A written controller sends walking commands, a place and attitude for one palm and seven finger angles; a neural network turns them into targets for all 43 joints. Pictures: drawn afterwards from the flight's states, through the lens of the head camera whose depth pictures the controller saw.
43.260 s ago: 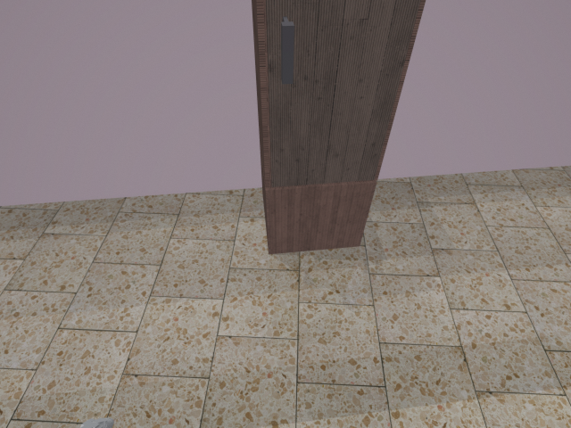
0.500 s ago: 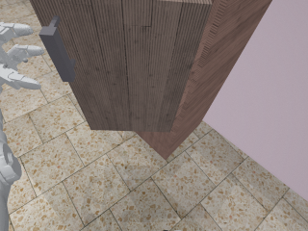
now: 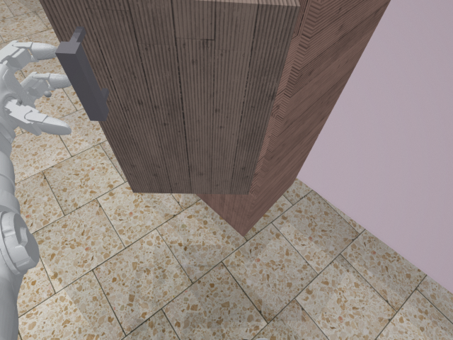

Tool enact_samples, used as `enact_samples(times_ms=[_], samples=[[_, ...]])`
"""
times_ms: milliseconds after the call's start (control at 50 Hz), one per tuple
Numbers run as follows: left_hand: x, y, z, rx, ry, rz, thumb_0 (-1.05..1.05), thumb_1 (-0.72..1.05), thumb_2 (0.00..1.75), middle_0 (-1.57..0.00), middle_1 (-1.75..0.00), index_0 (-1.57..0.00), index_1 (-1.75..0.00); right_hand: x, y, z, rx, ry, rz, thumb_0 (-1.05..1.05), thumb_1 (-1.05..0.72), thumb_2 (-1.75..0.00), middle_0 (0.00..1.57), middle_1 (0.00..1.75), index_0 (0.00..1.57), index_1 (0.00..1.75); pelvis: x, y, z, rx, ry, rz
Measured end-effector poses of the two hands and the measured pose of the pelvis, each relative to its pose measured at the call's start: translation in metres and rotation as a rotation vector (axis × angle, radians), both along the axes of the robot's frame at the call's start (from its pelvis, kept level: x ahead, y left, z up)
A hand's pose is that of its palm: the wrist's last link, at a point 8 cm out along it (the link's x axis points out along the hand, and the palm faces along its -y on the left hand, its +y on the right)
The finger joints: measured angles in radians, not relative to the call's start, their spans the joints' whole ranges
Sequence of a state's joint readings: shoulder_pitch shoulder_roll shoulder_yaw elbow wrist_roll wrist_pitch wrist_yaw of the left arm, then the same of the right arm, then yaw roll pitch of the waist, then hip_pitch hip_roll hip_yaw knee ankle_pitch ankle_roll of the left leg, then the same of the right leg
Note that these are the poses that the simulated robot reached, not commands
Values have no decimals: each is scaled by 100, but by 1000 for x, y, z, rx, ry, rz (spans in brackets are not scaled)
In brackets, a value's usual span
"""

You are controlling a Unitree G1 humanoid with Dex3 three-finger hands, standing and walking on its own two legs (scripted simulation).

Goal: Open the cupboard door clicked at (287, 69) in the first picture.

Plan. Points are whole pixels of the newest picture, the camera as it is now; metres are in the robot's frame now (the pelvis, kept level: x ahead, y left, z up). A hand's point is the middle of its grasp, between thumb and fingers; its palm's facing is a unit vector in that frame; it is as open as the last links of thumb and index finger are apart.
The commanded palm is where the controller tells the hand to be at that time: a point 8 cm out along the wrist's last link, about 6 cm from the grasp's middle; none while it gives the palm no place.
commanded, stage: slide the fingers in behind the handle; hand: left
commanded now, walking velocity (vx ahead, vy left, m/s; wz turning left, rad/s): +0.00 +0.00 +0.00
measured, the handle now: (89, 76) +0.53 +0.21 +0.15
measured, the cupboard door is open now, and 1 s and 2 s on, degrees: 44 43 43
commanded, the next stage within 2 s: close the thumb around the handle in 1.48 s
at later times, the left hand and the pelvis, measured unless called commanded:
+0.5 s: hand (75, 93) +0.48 +0.22 +0.15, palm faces -0.04 -1.00 +0.00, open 14.0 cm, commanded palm +0.46 +0.27 +0.15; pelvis -0.01 +0.00 +0.00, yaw +0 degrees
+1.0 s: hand (96, 93) +0.48 +0.19 +0.15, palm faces -0.04 -1.00 +0.02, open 14.0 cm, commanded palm +0.46 +0.24 +0.15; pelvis -0.01 -0.01 +0.00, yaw +0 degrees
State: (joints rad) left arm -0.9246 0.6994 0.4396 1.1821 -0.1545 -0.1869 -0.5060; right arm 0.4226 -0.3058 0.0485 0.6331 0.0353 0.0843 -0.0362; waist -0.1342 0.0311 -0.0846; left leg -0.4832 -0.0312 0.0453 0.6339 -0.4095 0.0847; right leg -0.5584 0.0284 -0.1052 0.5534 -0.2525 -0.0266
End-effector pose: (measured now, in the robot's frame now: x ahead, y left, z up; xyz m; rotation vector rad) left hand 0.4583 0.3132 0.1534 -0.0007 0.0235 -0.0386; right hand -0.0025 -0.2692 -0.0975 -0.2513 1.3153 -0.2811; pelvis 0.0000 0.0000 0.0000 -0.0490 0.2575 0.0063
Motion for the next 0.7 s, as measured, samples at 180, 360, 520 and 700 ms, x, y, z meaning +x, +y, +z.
enact_samples(times_ms=[180,360,520,700], samples=[[3,-13,0,-1,-5,-9,-1,-50,30,-30,-120,-30,-120,-14,-6,3,-19,2,-18,0,-90,-90,20,29,20,30,-7,-2,0,2,-3,-4],[5,-28,-2,-1,-3,-11,-1,-50,30,-30,-120,-30,-120,-20,-5,2,-12,-6,-26,0,-90,-90,20,29,20,30,-10,-2,0,5,-8,-10],[7,-38,-4,-3,3,-2,-1,-50,30,-30,-120,-30,-120,-18,-2,-1,2,-17,-22,0,-90,-90,20,29,20,30,-10,-4,0,7,-10,-10],[7,-49,-3,1,-5,-17,-1,-50,30,-30,-120,-30,-121,-12,-3,-3,14,-25,-12,0,-90,-90,20,29,20,30,-8,-5,1,7,-14,-5]])
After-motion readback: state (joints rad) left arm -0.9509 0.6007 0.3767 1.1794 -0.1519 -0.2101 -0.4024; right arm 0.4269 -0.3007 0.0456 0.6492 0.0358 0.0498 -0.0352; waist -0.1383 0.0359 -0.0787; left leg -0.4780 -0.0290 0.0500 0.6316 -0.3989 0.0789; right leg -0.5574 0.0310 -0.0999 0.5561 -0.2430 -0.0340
